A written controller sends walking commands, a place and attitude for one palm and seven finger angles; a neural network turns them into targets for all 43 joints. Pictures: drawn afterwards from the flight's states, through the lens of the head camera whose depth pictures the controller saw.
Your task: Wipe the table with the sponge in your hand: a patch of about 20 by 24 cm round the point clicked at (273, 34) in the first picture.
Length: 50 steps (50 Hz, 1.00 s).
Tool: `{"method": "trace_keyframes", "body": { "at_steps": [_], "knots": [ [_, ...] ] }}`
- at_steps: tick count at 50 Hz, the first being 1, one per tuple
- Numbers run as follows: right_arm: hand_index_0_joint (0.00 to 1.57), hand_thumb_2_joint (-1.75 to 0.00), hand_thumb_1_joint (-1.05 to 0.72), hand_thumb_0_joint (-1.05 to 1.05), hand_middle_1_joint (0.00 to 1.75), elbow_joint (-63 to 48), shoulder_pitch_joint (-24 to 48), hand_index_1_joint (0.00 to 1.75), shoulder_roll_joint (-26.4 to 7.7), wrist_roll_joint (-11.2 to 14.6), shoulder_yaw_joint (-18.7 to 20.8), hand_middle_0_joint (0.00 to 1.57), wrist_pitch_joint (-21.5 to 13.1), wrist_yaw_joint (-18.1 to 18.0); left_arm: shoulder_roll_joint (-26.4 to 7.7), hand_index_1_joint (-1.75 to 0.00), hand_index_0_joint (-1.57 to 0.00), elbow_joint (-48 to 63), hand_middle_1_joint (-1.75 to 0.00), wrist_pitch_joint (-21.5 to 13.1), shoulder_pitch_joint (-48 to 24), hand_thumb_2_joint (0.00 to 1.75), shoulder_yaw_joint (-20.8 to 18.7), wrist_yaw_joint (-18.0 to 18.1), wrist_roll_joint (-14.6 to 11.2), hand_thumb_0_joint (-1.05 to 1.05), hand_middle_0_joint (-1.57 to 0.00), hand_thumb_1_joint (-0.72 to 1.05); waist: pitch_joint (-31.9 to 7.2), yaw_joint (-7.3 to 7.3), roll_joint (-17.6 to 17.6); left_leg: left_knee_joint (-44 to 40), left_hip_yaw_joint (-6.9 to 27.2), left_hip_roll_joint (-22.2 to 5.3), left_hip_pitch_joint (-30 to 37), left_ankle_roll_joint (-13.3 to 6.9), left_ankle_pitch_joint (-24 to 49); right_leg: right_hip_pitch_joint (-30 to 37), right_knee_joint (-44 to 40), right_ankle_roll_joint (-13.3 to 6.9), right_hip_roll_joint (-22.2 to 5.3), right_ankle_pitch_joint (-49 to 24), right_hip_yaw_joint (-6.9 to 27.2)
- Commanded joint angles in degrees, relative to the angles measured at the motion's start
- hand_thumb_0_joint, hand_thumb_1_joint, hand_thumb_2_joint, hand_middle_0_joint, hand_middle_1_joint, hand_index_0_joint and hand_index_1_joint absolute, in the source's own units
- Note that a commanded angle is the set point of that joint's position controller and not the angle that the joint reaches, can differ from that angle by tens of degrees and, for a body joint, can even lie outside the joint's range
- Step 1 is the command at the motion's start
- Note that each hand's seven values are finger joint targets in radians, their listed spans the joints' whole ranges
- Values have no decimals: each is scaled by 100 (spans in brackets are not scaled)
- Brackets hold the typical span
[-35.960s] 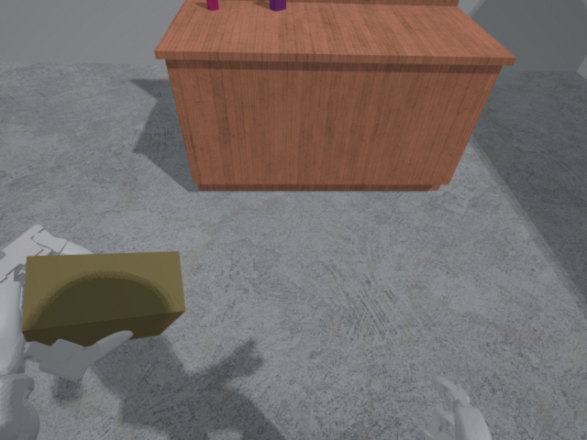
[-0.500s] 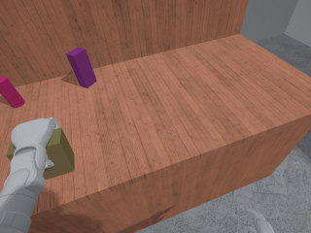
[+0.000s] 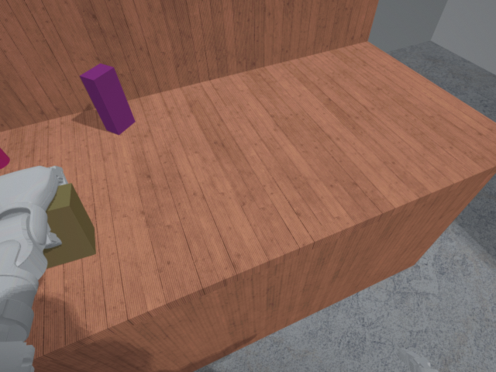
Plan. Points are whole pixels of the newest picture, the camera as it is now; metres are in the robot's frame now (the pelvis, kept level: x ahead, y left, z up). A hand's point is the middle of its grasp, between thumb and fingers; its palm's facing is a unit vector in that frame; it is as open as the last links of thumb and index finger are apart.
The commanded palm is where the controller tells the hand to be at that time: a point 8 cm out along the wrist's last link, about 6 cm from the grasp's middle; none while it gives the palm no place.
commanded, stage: wipe forward along the first lane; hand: left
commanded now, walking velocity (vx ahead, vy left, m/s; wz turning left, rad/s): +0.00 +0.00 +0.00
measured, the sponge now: (51, 237) +0.32 +0.39 +0.02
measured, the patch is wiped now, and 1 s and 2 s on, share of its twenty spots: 0.20 0.25 0.40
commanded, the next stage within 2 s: slide across to the middle lane in 0.52 s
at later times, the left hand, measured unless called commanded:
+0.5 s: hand (42, 187) +0.38 +0.41 +0.07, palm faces -0.13 +0.00 -0.99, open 10.2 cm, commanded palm +0.37 +0.39 +0.10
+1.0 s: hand (61, 176) +0.41 +0.38 +0.08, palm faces -0.09 +0.02 -1.00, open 10.2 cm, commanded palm +0.40 +0.36 +0.12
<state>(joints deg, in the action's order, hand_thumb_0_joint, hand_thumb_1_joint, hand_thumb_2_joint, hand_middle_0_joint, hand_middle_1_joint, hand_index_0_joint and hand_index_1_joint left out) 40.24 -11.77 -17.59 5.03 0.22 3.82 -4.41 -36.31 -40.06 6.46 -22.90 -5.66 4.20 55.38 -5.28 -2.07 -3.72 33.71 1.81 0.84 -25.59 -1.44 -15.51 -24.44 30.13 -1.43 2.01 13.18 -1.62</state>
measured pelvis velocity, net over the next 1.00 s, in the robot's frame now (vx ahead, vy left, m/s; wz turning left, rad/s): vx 0.03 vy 0.02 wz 0.01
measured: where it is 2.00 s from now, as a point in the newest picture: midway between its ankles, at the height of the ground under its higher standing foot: outside the picture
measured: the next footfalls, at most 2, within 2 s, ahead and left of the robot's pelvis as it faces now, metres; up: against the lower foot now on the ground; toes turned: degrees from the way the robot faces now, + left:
none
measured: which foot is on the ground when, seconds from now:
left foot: down 0.00-1.00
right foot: down 0.00-1.00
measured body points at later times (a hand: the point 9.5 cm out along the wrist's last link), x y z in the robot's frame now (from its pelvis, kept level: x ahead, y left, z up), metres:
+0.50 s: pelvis +0.01 +0.02 +0.00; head +0.06 +0.02 +0.44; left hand +0.39 +0.40 +0.13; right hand +0.12 -0.25 -0.13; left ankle +0.01 +0.10 -0.73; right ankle +0.02 -0.11 -0.73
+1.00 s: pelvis +0.03 +0.02 +0.00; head +0.07 +0.02 +0.45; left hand +0.41 +0.38 +0.13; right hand +0.15 -0.24 -0.12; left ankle +0.01 +0.10 -0.73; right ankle +0.02 -0.11 -0.73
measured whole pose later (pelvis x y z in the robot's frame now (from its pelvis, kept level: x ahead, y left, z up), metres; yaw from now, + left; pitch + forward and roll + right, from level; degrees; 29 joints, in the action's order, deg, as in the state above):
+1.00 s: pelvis +0.03 +0.02 +0.00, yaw +1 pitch +10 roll -2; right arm 41.9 -12.6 -15.6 5.4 0.2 5.6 -3.0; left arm -35.2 -48.3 9.8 -35.4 1.4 6.5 57.2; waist -5.9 -0.8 -2.6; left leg 32.4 2.2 2.4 -25.7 -3.1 -16.7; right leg -23.3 27.1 0.1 0.5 13.9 -1.9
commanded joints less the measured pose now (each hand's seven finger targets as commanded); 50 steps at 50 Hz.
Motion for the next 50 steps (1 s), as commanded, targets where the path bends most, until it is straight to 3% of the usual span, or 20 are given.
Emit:
{"method": "trace_keyframes", "body": {
  "at_steps": [1,2,4,7,8,12,15,17,18,22,26,27,30,32,33,37,41,42,47,50],
  "knots": [
    [20,-90,-90,0,30,-694,247,30,-800,-6,279,20,-174,-35,-1615,-160,-120,-57,-160,128,-1109,130,-312,75,263,0,-120,10,-771,52,678,-453,39,129,47,-205,389,647,-565,-131,-96,-420,265],
    [20,-90,-90,0,30,-666,279,30,-826,-1,276,20,-188,-46,-1773,-160,-120,17,-160,58,-1348,130,-419,77,277,0,-120,10,-824,64,513,-454,48,108,98,-207,467,585,-542,-161,-86,-448,281],
    [20,-90,-90,0,30,-686,165,30,-780,-2,291,20,-175,-26,-1393,-160,-120,-93,-160,58,-1414,130,-48,67,341,0,-120,10,-833,138,439,-432,40,102,211,-206,505,441,-544,-157,-75,-427,181],
    [20,-90,-90,0,30,-631,140,30,-803,3,289,20,-171,-30,-1546,-160,-120,-192,-160,6,-1809,130,-101,55,402,0,-120,10,-872,159,322,-462,119,59,299,-197,487,229,-528,-203,-39,-246,160],
    [20,-90,-90,0,30,-648,33,30,-798,-13,293,20,-164,-33,-1405,-160,-120,-267,-160,-2,-1914,130,94,54,441,0,-120,10,-919,210,299,-430,113,62,318,-205,442,191,-501,-190,-34,-190,90],
    [20,-90,-90,0,30,-597,-35,30,-818,-8,309,20,-147,-32,-1600,-160,-120,-419,-160,-124,-2178,130,-94,94,460,0,-120,10,-1116,192,347,-398,174,11,357,-187,623,107,-433,-228,-19,-327,114],
    [20,-90,-90,0,30,-599,-168,30,-795,-20,328,20,-117,-11,-1340,-160,-120,-565,-160,-143,-2271,130,145,119,450,0,-120,10,-1156,273,423,-342,166,-2,399,-174,677,35,-407,-199,-13,-384,47],
    [20,-90,-90,0,30,-550,-156,30,-848,-13,314,20,-96,-31,-1779,-160,-120,-670,-160,-183,-2354,130,-229,139,422,0,-120,10,-1265,198,426,-353,207,-20,334,-164,800,111,-369,-232,-6,-474,91],
    [20,-90,-90,0,30,-579,-238,30,-824,-23,322,20,-86,-23,-1562,-160,-120,-713,-160,-178,-2381,130,9,143,430,0,-120,10,-1286,258,409,-309,167,9,339,-180,812,144,-363,-206,-3,-512,55],
    [20,-90,-90,0,30,-523,-257,30,-853,-15,319,20,-45,6,-1753,-160,-120,-803,-160,-198,-2545,130,-142,148,457,0,-120,10,-1314,241,315,-302,193,-39,371,-149,1071,89,-331,-239,-6,-710,77],
    [20,-90,-90,0,30,-502,-355,30,-856,-30,331,20,6,56,-1595,-160,-120,-955,-160,-146,-2716,130,135,124,595,0,-120,10,-1156,339,258,-298,221,-40,398,-122,1012,-127,-345,-229,14,-537,15],
    [20,-90,-90,0,30,-488,-353,30,-858,-26,330,20,-8,45,-1707,-160,-120,-912,-160,-185,-2794,130,5,119,573,0,-120,10,-1177,308,119,-314,242,-57,442,-127,1099,-153,-342,-268,17,-568,46],
    [20,-90,-90,0,30,-454,-516,30,-890,-45,355,20,43,61,-1905,-160,-120,-1151,-160,-209,-2684,130,-114,119,607,0,-120,10,-1379,300,343,-213,197,-26,333,-132,1240,52,-298,-244,23,-793,37],
    [20,-90,-90,0,30,-484,-456,30,-853,-36,370,20,45,54,-1787,-160,-120,-886,-160,-296,-2704,130,-121,96,515,0,-120,10,-1608,234,221,-232,218,-74,544,-107,1542,123,-272,-274,17,-987,61],
    [20,-90,-90,0,30,-521,-493,30,-827,-52,387,20,36,62,-1470,-160,-120,-782,-160,-310,-2664,130,176,89,474,0,-120,10,-1681,293,109,-187,188,-57,676,-123,1563,125,-283,-244,29,-971,33],
    [20,-90,-90,0,30,-517,-345,30,-771,-22,425,20,21,75,-1347,-160,-120,-163,-160,-340,-2737,130,103,160,275,0,-120,10,-1823,252,20,-236,316,-145,1053,-51,2012,126,-328,-270,37,-1092,43],
    [20,-90,-90,0,30,-487,-188,30,-732,16,412,20,8,81,-918,-160,-120,28,-160,-154,-2783,130,407,256,29,0,-120,10,-1526,337,135,-376,360,-154,1153,-45,1705,107,-466,-209,24,-859,-12],
    [20,-90,-90,0,30,-448,-121,30,-751,34,383,20,-23,58,-1065,-160,-120,85,-160,-134,-2974,130,257,275,-37,0,-120,10,-1488,341,126,-432,367,-159,1127,-61,1708,146,-480,-235,11,-901,13],
    [20,-90,-90,0,30,-399,30,30,-729,26,306,20,-24,85,-1018,-160,-120,27,-160,274,-3241,130,448,287,219,0,-120,10,-1380,304,-108,-566,367,-112,1227,-3,1813,251,-508,-278,-10,-908,-29],
    [20,-90,-90,0,30,-420,0,30,-718,5,289,20,-9,89,-943,-160,-120,-148,-160,433,-3300,130,579,229,269,0,-120,10,-1388,358,89,-557,330,-83,1221,-17,1721,386,-559,-252,-18,-963,-49]
  ]
}}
